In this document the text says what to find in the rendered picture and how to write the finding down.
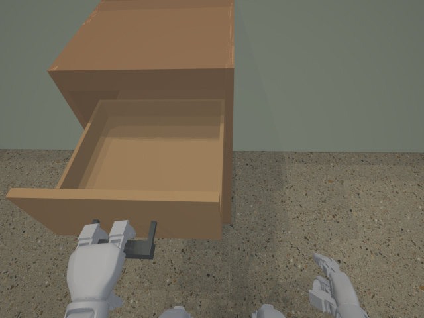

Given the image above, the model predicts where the drawer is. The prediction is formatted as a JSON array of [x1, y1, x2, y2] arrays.
[[5, 99, 225, 240]]

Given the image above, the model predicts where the left robot forearm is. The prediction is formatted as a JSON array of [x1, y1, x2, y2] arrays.
[[64, 299, 110, 318]]

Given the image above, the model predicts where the cabinet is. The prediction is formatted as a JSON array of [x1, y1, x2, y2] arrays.
[[47, 0, 234, 224]]

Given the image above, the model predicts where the handle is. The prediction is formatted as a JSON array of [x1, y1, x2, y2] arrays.
[[92, 219, 157, 260]]

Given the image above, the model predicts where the right robot forearm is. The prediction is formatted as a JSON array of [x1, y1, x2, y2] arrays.
[[335, 304, 369, 318]]

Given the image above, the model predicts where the right robot hand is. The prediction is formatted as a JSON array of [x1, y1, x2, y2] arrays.
[[309, 253, 360, 316]]

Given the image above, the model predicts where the left robot hand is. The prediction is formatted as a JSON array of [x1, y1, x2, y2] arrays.
[[67, 220, 136, 310]]

